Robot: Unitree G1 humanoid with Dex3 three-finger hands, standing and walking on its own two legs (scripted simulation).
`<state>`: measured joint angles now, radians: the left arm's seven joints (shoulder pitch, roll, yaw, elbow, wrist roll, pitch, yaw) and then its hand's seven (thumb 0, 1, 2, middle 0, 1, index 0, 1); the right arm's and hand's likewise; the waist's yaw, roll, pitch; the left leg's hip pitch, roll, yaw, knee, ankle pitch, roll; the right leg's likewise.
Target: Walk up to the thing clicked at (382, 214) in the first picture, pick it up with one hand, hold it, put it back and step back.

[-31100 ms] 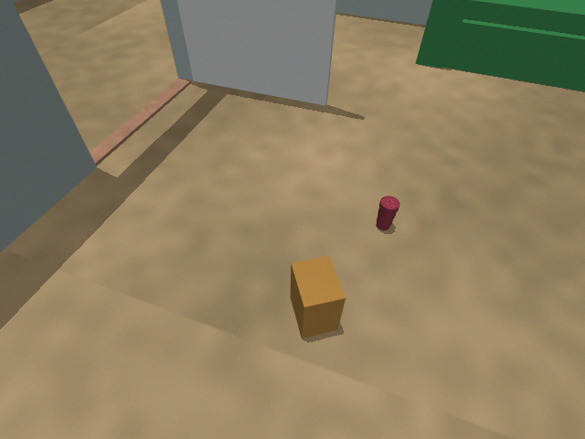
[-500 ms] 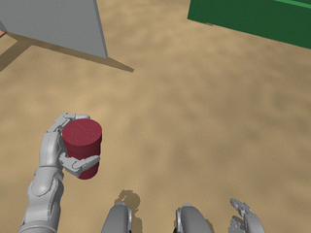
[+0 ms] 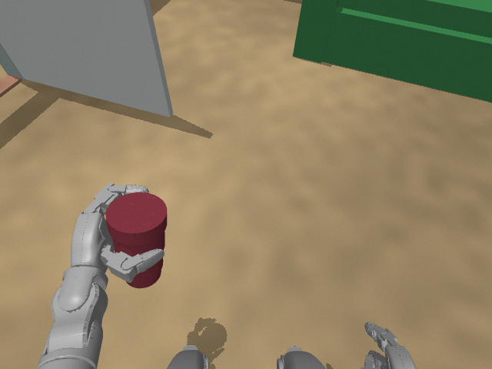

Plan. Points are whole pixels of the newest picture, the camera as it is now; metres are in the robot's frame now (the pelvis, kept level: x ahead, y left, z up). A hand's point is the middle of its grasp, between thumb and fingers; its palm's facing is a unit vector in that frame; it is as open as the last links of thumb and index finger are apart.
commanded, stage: lift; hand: left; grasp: from the side
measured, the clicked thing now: (140, 245) +0.32 +0.17 +0.00
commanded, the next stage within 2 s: hold in 0.20 s
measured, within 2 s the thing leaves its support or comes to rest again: neither
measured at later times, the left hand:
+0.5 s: hand (128, 220) +0.33 +0.18 +0.06, palm faces +0.04 -1.00 -0.01, open 11.6 cm
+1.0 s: hand (128, 223) +0.32 +0.17 +0.08, palm faces +0.03 -1.00 -0.03, open 11.6 cm
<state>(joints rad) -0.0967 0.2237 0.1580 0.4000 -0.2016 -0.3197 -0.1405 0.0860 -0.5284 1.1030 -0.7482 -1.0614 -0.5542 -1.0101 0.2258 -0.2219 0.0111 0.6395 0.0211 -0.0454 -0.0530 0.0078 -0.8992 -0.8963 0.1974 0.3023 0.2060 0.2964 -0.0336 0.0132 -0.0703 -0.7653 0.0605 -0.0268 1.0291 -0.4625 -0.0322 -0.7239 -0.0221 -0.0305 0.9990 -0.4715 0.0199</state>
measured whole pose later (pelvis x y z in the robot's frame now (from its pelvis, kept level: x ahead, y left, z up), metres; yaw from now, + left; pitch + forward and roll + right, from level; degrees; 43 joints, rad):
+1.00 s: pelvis +0.00 +0.00 +0.03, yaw +0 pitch +5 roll -1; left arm -0.09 0.21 0.13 0.41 -0.18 -0.32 -0.12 0.07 -0.51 1.07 -0.75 -1.04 -0.56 -0.99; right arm 0.23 -0.21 0.01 0.66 0.02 -0.02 -0.05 0.01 -0.91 -0.90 0.20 0.30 0.21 0.30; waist -0.03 0.01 -0.02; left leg -0.54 0.05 -0.01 0.86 -0.40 -0.03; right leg -0.50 -0.03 -0.02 0.82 -0.40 0.03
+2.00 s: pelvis +0.00 +0.01 +0.03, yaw +0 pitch +4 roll -1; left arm -0.11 0.21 0.13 0.46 -0.18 -0.35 -0.13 0.07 -0.50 1.07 -0.74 -1.05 -0.56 -1.00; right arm 0.24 -0.22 0.00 0.68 0.02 -0.03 -0.04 0.01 -0.91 -0.90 0.20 0.30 0.21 0.30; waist -0.02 0.01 -0.01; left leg -0.51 0.05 -0.01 0.82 -0.38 -0.02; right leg -0.48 -0.03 -0.02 0.79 -0.38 0.03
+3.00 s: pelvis -0.01 +0.01 +0.03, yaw +0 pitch +4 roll -1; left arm -0.09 0.20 0.14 0.45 -0.18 -0.36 -0.12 0.07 -0.50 1.08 -0.74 -1.06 -0.55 -1.00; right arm 0.23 -0.22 0.00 0.68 0.01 -0.04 -0.04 0.01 -0.92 -0.90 0.20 0.30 0.21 0.30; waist -0.02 0.00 -0.01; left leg -0.52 0.05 -0.01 0.83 -0.37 -0.02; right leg -0.48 -0.03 -0.02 0.80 -0.38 0.03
